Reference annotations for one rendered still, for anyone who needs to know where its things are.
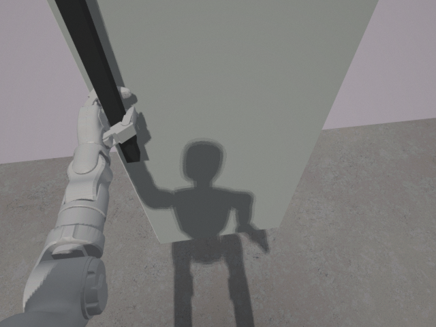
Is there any left robot forearm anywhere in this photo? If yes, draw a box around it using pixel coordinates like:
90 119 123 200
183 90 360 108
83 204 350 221
22 143 113 313

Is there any fridge door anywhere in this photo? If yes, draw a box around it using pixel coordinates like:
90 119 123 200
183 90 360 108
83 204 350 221
47 0 379 244

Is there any robot left upper arm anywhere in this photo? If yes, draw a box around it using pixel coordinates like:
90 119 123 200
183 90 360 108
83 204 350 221
0 256 108 327

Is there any left robot hand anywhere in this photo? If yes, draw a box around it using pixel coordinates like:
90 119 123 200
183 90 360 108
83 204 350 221
77 86 139 154

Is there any handle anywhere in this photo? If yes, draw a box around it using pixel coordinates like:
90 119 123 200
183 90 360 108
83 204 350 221
55 0 140 163

